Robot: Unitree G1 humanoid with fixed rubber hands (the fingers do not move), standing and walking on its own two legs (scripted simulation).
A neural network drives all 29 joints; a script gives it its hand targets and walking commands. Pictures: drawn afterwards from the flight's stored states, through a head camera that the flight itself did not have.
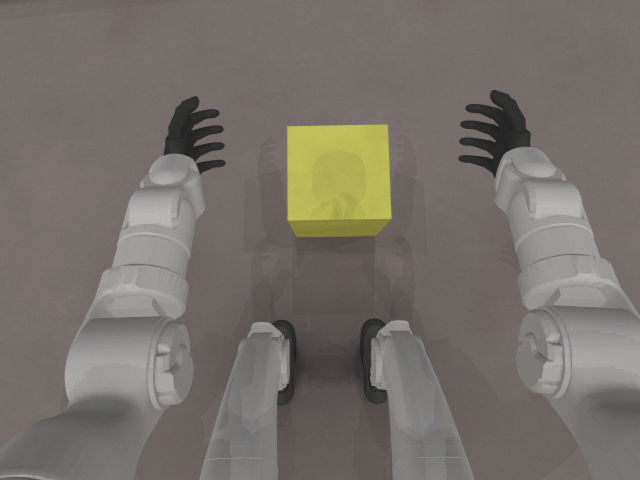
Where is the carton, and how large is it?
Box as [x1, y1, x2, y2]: [287, 124, 391, 236]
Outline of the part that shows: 387,124 287,126 288,221 296,236 375,235 391,218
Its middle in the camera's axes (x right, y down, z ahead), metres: +0.04 -0.12 +0.92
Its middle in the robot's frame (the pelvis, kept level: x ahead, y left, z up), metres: +0.55 -0.02 -0.53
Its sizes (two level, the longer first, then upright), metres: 0.210 0.200 0.250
